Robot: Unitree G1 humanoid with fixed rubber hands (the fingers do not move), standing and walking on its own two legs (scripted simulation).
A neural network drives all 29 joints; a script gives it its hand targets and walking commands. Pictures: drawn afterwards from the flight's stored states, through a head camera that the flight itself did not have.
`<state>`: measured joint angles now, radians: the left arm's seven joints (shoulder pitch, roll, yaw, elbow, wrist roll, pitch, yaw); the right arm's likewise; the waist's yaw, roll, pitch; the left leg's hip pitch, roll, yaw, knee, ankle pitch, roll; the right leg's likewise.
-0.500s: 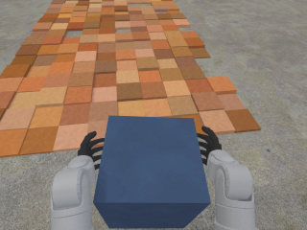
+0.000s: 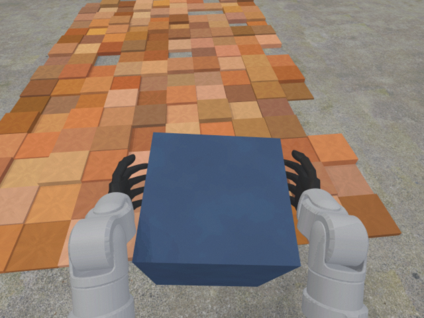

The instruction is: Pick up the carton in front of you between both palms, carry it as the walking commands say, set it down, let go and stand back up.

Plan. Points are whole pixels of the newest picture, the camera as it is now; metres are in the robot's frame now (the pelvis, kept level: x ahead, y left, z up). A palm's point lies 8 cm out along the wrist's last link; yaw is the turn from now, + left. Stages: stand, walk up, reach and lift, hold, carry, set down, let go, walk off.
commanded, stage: carry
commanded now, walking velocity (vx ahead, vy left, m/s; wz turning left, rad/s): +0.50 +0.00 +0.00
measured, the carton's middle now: (211, 219) +0.29 +0.00 +0.05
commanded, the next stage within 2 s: none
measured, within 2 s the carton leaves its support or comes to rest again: neither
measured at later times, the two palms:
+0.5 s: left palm (156, 73) +0.71 +0.15 +0.11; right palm (264, 70) +0.70 -0.15 +0.12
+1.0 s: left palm (158, 9) +1.03 +0.18 +0.17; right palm (243, 1) +1.07 -0.12 +0.18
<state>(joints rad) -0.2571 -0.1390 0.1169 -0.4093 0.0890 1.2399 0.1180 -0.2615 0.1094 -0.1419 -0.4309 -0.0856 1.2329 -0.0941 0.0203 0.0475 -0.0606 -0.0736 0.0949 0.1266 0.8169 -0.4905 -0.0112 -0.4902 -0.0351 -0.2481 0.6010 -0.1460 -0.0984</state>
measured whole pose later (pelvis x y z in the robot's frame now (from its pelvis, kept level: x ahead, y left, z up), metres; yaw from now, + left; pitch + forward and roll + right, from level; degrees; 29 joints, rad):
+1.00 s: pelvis +0.67 -0.01 +0.05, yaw +1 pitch +6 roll +1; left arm -0.76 -0.05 0.27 -0.11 0.07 1.31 0.15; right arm -0.79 0.06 -0.32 -0.12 -0.10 1.31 -0.10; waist 0.10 -0.03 0.09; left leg -0.59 -0.02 0.01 1.24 -0.44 0.04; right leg -0.40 0.02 -0.10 0.52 -0.24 -0.09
